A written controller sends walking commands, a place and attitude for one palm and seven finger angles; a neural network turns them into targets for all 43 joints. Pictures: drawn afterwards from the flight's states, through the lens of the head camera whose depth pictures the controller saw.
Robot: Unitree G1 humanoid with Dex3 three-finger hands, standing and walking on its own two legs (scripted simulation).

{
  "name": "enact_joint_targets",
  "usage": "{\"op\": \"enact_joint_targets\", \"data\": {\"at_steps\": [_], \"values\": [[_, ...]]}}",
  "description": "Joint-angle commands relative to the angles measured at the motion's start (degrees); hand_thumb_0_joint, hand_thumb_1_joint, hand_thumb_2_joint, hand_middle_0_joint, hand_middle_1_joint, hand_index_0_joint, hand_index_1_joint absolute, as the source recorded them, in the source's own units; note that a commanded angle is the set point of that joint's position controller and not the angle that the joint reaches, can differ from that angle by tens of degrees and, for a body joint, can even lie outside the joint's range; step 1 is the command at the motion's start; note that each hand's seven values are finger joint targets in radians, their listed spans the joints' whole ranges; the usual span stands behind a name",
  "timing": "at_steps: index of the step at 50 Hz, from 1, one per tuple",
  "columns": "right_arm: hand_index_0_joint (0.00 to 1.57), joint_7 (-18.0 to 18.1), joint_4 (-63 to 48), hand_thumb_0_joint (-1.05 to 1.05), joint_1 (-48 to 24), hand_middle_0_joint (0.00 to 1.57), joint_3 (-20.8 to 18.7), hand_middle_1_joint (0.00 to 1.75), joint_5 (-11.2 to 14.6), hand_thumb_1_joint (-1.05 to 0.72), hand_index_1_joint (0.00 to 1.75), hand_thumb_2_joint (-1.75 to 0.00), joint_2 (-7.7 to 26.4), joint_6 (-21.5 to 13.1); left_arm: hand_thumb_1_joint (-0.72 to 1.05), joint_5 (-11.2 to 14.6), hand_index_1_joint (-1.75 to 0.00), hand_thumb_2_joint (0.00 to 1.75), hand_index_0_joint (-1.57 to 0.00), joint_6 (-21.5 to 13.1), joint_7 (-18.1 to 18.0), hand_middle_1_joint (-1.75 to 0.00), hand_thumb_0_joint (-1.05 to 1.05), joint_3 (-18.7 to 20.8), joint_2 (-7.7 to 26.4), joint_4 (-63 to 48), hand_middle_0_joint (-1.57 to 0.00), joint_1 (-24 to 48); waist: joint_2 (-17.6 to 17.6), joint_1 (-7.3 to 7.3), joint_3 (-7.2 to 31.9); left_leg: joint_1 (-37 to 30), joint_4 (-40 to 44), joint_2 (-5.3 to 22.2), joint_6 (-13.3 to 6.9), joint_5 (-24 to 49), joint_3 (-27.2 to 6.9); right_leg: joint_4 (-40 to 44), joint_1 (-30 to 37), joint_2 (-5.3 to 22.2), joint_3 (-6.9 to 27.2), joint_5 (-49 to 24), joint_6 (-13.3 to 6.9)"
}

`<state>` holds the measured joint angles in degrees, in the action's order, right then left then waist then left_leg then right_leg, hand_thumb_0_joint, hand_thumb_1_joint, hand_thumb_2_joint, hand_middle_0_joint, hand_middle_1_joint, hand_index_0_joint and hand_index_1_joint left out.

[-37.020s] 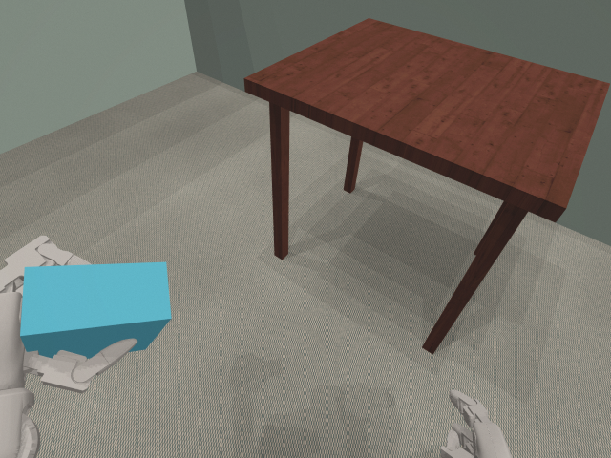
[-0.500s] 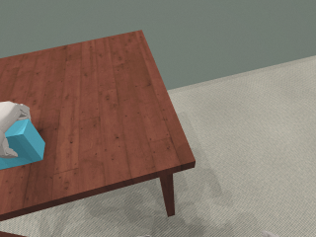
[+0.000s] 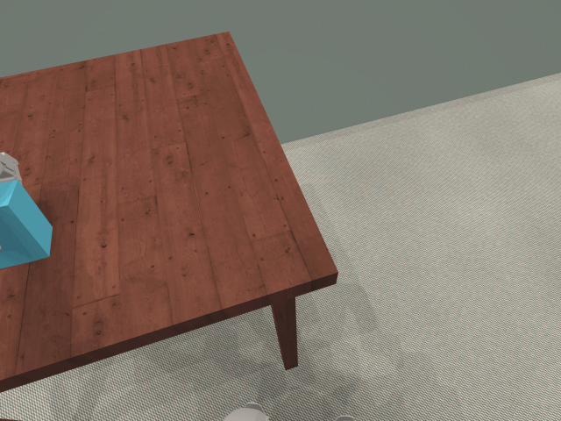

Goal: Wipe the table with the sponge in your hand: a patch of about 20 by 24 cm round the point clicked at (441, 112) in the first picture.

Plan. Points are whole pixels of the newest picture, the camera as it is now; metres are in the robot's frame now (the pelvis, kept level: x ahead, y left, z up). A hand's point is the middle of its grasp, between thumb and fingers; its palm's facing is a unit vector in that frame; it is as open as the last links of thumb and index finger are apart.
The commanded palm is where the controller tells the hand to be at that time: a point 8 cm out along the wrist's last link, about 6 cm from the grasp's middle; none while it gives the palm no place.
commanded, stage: wipe forward along the first lane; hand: left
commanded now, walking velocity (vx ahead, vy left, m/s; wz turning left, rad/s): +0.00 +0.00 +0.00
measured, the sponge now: out of the picture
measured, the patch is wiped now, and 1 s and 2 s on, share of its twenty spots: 0.20 0.45 0.45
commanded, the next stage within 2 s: slide across to the middle lane in 0.32 s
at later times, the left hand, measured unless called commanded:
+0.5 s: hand out of the picture +0.41 +0.45 +0.12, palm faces -0.23 +0.05 -0.97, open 9.5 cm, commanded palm +0.41 +0.43 +0.13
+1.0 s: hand out of the picture +0.41 +0.44 +0.12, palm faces -0.13 +0.04 -0.99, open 9.5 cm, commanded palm +0.41 +0.39 +0.14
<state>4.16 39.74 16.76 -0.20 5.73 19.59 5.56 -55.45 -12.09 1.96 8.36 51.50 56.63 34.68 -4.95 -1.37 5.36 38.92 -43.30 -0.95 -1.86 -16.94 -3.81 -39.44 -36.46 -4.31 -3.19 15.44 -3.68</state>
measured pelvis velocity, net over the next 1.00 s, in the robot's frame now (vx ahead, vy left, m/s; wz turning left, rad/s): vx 0.05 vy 0.05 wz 0.03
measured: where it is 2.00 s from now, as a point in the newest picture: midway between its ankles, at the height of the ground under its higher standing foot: outside the picture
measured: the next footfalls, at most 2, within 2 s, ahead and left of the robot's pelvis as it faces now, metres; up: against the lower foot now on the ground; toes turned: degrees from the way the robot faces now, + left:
none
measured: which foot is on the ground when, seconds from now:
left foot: down 0.00-1.00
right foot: down 0.00-1.00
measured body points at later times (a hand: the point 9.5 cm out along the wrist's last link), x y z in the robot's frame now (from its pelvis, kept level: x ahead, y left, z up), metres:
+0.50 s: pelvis +0.02 +0.03 +0.00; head +0.10 +0.02 +0.45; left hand +0.41 +0.44 +0.17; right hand +0.08 -0.25 -0.13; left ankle +0.04 +0.11 -0.71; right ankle +0.04 -0.08 -0.71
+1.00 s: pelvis +0.05 +0.05 +0.02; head +0.10 +0.05 +0.47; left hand +0.41 +0.43 +0.18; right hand +0.18 -0.20 -0.11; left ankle +0.04 +0.11 -0.71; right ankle +0.04 -0.08 -0.71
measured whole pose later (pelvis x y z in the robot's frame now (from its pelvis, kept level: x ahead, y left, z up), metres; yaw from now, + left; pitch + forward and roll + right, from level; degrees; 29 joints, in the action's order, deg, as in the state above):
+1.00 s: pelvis +0.05 +0.05 +0.02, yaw +2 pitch +11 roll -2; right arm 2.2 40.9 13.2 -1.2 4.7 16.2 7.8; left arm -54.2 -5.4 -0.6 -1.7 42.9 46.5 36.1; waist -3.4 -4.5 5.5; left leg 28.3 -34.4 -4.9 -4.7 -16.4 -3.3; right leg -29.9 -24.9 -0.4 -2.0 15.8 -0.4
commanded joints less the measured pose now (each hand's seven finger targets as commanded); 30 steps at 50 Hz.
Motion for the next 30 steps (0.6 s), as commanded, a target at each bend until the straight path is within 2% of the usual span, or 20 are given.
{"op": "enact_joint_targets", "data": {"at_steps": [1,3,4,7,9,11,12,13,14,18,19,20,21,22,23,24,27,28,29,30], "values": [[0.20,0.6,-5.3,0.00,2.8,0.20,-2.9,0.30,-0.1,-0.90,0.30,-0.90,8.8,-1.2,0.10,-1.5,-1.60,1.30,-1.20,0.7,-2.9,-1.60,0.00,0.9,11.8,-2.0,-1.20,11.8,8.1,4.19,7.4,-0.1,4.2,-1.0,-2.3,-6.6,1.8,10.8,7.4,2.8,8.1,7.1,0.8],[0.20,0.6,-5.5,0.00,3.1,0.20,-2.8,0.30,-0.1,-0.90,0.30,-0.90,8.8,-0.9,0.10,-1.8,-1.60,1.30,-1.20,0.7,-3.1,-1.60,0.00,0.9,11.9,-1.5,-1.20,11.8,8.8,4.17,8.0,0.1,4.2,-1.1,-2.2,-6.2,1.9,10.5,7.5,2.6,7.8,6.2,0.8],[0.20,0.6,-5.6,0.00,2.9,0.20,-2.8,0.30,0.0,-0.90,0.30,-0.90,8.7,-1.0,0.10,-1.5,-1.60,1.30,-1.20,0.4,-3.0,-1.60,0.00,1.1,11.8,-2.2,-1.20,12.6,7.1,4.08,8.9,-0.6,4.5,-1.0,-2.2,-5.2,1.8,10.3,7.7,2.6,7.9,4.8,0.5],[0.20,0.7,-5.3,0.00,3.7,0.20,-2.5,0.30,0.0,-0.90,0.30,-0.90,9.0,-0.7,0.10,-1.6,-1.60,1.30,-1.20,0.8,-3.1,-1.60,0.00,0.7,13.1,-0.3,-1.20,14.6,8.7,4.85,8.0,0.7,4.2,-0.9,-2.2,-6.4,2.0,10.5,7.7,2.8,8.0,6.0,0.9],[0.20,0.8,-5.5,0.00,3.8,0.20,-2.5,0.30,0.1,-0.90,0.30,-0.90,9.2,-0.5,0.10,-1.9,-1.60,1.30,-1.20,0.7,-3.0,-1.60,0.00,2.6,15.2,0.1,-1.20,14.4,8.5,4.24,9.6,0.0,4.5,-1.0,-2.3,-4.4,1.9,10.0,8.4,2.2,7.4,3.7,0.6],[0.20,0.7,-5.2,0.00,4.4,0.20,-2.4,0.30,0.0,-0.90,0.30,-0.90,9.1,-0.2,0.10,-2.3,-1.60,1.30,-1.20,1.0,-2.7,-1.60,0.00,-0.5,12.8,0.6,-1.20,16.2,6.8,5.10,8.4,-0.9,4.8,-1.0,-2.2,-4.9,1.8,10.0,6.6,2.2,6.7,4.1,0.7],[0.20,0.6,-5.2,0.00,4.6,0.20,-2.4,0.30,0.0,-0.90,0.30,-0.90,9.1,-0.1,0.10,-2.5,-1.60,1.30,-1.20,1.2,-2.7,-1.60,0.00,0.2,13.6,1.3,-1.20,15.7,7.1,4.76,8.9,-0.9,5.0,-0.9,-2.2,-5.3,1.7,9.9,6.6,2.1,6.5,4.7,0.7],[0.20,0.7,-5.2,0.00,4.6,0.20,-2.2,0.30,0.0,-0.90,0.30,-0.90,9.1,-0.1,0.10,-3.0,-1.60,1.30,-1.20,1.4,-2.5,-1.60,0.00,-1.0,13.1,1.6,-1.20,16.7,6.5,5.17,8.5,-1.4,5.2,-0.9,-2.2,-5.3,1.6,9.8,5.6,1.9,6.1,4.9,0.7],[0.20,0.7,-5.2,0.00,4.5,0.20,-2.3,0.30,0.1,-0.90,0.30,-0.90,9.0,-0.1,0.10,-2.9,-1.60,1.30,-1.20,1.3,-2.1,-1.60,0.00,-0.5,13.0,1.2,-1.20,17.0,5.6,4.89,9.2,-2.8,5.7,-0.7,-2.3,-4.0,1.3,9.7,5.3,1.7,5.9,3.7,0.4],[0.20,0.6,-5.2,0.00,5.8,0.20,-2.6,0.30,-0.2,-0.90,0.30,-0.90,8.9,0.6,0.10,-3.1,-1.60,1.30,-1.20,1.2,-1.6,-1.60,0.00,-1.9,11.2,1.5,-1.20,16.5,6.6,5.01,10.3,-4.3,5.5,-0.7,-2.1,-1.6,1.2,9.3,4.9,1.2,5.0,1.2,0.3],[0.20,0.6,-5.3,0.00,5.6,0.20,-2.7,0.30,-0.2,-0.90,0.30,-0.90,8.8,0.5,0.10,-2.8,-1.60,1.30,-1.20,0.5,-1.3,-1.60,0.00,-1.2,11.1,0.3,-1.20,16.9,5.7,4.70,11.1,-5.8,6.0,-0.4,-2.0,0.2,0.9,8.9,4.8,1.1,4.7,-0.3,0.0],[0.20,0.6,-5.0,0.00,6.2,0.20,-2.9,0.30,-0.5,-0.90,0.30,-0.90,8.9,1.0,0.10,-3.0,-1.60,1.30,-1.20,0.4,-1.4,-1.60,0.00,-0.1,12.0,1.5,-1.20,14.5,6.8,4.17,11.6,-5.9,5.5,-0.6,-2.1,0.9,1.0,8.8,5.4,0.9,4.5,-0.8,0.0],[0.20,0.4,-5.5,0.00,6.3,0.20,-2.9,0.30,-0.4,-0.90,0.30,-0.90,8.7,1.4,0.10,-2.8,-1.60,1.30,-1.20,0.4,-1.5,-1.60,0.00,0.0,11.5,1.6,-1.20,13.1,7.9,4.03,11.3,-5.6,5.7,-0.8,-2.0,1.6,1.0,8.7,5.6,0.6,4.1,-1.7,0.0],[0.20,0.1,-5.4,0.00,6.1,0.20,-3.2,0.30,-0.5,-0.90,0.30,-0.90,8.5,1.5,0.10,-2.2,-1.60,1.30,-1.20,0.1,-1.5,-1.60,0.00,-1.6,9.1,-0.6,-1.20,13.7,6.7,4.16,11.8,-6.7,5.9,-0.6,-1.9,2.5,1.1,8.8,5.6,0.8,4.3,-2.5,0.0],[0.20,0.0,-5.3,0.00,6.0,0.20,-3.6,0.30,-0.6,-0.90,0.30,-0.90,8.3,1.6,0.10,-1.7,-1.60,1.30,-1.20,-0.3,-1.7,-1.60,0.00,-1.7,8.1,-2.1,-1.20,14.0,6.9,4.27,12.1,-8.0,6.0,-0.3,-1.8,3.0,0.9,9.0,5.3,0.9,4.2,-2.7,0.0],[0.20,0.0,-5.4,0.00,5.7,0.20,-3.8,0.30,-0.6,-0.90,0.30,-0.90,8.1,1.5,0.10,-1.1,-1.60,1.30,-1.20,-1.0,-1.6,-1.60,0.00,-1.2,7.5,-3.6,-1.20,13.9,5.1,3.76,13.3,-10.1,6.7,-0.1,-1.7,5.0,0.5,8.8,5.4,0.8,4.0,-3.7,-0.3],[0.20,-0.3,-5.0,0.00,5.7,0.20,-4.1,0.30,-0.5,-0.90,0.30,-0.90,8.0,1.8,0.10,0.3,-1.60,1.30,-1.20,-0.7,-2.7,-1.60,0.00,-1.9,5.6,-4.2,-1.20,13.3,8.2,4.24,11.4,-10.3,7.4,-0.1,-1.8,3.5,0.2,9.9,5.5,0.7,3.7,-2.2,0.1],[0.20,-0.4,-4.8,0.00,5.3,0.20,-4.2,0.30,-0.6,-0.90,0.30,-0.90,7.9,1.7,0.10,0.6,-1.60,1.30,-1.20,-0.8,-3.1,-1.60,0.00,-1.7,5.6,-5.8,-1.20,14.0,7.2,4.14,12.0,-11.3,7.9,0.0,-1.7,3.8,0.1,10.1,5.8,0.8,3.6,-2.2,0.0],[0.20,-0.4,-4.8,0.00,4.6,0.20,-4.3,0.30,-0.4,-0.90,0.30,-0.90,7.5,1.4,0.10,1.1,-1.60,1.30,-1.20,-1.1,-3.1,-1.60,0.00,-3.0,3.5,-7.8,-1.20,15.6,4.9,4.20,12.2,-14.1,8.9,0.3,-1.3,5.2,-0.9,9.9,4.5,0.8,3.3,-2.3,-0.3],[0.20,-0.5,-4.1,0.00,5.2,0.20,-4.5,0.30,-0.7,-0.90,0.30,-0.90,7.6,1.6,0.10,1.1,-1.60,1.30,-1.20,-0.8,-3.5,-1.60,0.00,-3.1,3.2,-7.1,-1.20,14.9,5.3,4.11,11.4,-15.2,9.1,0.4,-1.3,4.5,-1.4,10.2,3.9,0.6,2.9,-1.4,-0.2]]}}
